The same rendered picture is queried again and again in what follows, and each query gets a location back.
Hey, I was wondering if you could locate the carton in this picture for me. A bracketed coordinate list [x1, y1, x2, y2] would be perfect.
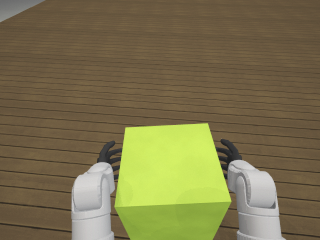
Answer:
[114, 123, 232, 240]

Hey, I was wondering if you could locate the robot right forearm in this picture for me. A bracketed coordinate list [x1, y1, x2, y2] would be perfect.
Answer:
[227, 160, 286, 240]

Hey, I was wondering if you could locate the robot left hand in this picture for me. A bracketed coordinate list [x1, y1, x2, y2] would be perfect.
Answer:
[97, 140, 123, 180]

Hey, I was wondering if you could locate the robot right hand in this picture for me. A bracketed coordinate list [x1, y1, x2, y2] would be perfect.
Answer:
[215, 139, 242, 180]

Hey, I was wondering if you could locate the robot left forearm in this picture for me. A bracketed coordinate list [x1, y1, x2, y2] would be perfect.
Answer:
[71, 162, 115, 240]

